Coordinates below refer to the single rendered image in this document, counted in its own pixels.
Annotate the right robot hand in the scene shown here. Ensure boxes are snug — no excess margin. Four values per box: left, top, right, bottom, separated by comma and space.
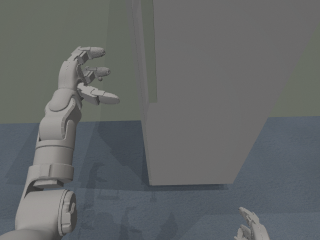
234, 207, 271, 240

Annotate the robot left forearm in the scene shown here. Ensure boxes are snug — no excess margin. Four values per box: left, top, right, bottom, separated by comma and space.
15, 88, 82, 230

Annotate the left robot hand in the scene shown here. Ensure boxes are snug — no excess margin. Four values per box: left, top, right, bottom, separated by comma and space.
58, 46, 120, 106

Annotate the fridge door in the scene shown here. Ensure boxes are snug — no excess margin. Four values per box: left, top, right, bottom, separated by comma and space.
131, 0, 320, 186

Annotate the handle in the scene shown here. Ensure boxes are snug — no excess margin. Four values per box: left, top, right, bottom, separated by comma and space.
140, 0, 157, 103

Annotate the left robot upper arm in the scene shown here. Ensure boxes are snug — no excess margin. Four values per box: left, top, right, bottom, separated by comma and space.
0, 189, 78, 240

